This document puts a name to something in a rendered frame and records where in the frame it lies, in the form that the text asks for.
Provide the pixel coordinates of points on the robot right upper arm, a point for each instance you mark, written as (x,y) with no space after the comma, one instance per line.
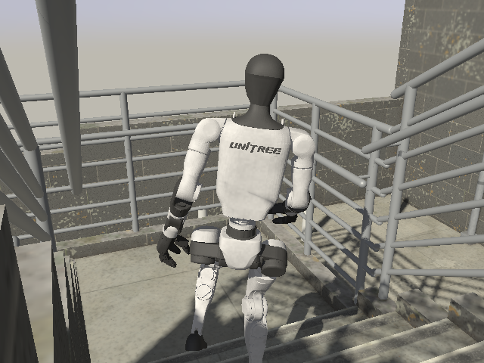
(303,146)

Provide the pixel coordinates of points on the left robot hand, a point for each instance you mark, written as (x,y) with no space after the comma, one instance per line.
(165,244)

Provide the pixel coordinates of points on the robot left upper arm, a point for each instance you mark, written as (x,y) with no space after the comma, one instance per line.
(207,131)

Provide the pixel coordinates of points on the humanoid robot torso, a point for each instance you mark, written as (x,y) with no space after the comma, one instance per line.
(251,169)

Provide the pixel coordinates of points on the right robot thigh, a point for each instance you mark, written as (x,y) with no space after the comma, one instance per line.
(272,264)

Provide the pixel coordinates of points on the right robot hand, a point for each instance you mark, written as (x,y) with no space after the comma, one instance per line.
(279,208)

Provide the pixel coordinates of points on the robot right forearm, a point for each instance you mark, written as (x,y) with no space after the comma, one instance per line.
(291,211)

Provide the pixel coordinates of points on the robot left forearm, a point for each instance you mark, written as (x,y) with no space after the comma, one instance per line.
(177,214)

